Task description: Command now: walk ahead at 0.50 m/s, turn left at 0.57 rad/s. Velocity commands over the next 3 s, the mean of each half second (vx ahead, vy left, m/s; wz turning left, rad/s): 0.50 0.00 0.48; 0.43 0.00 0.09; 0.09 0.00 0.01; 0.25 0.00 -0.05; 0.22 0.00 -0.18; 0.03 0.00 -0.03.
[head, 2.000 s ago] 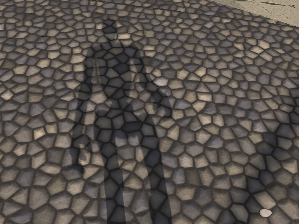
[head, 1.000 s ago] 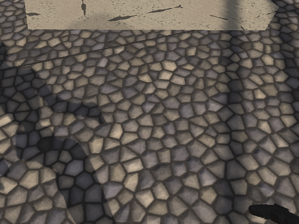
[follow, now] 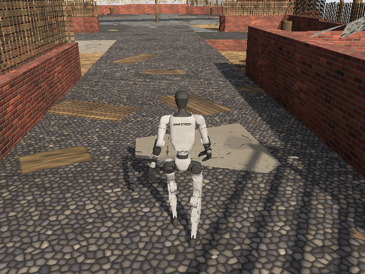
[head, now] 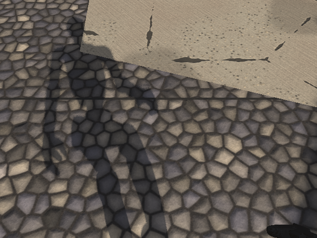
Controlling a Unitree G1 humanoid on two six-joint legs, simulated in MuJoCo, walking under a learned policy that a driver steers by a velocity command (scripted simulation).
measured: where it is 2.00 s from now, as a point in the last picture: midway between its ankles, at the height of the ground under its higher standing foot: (150, 182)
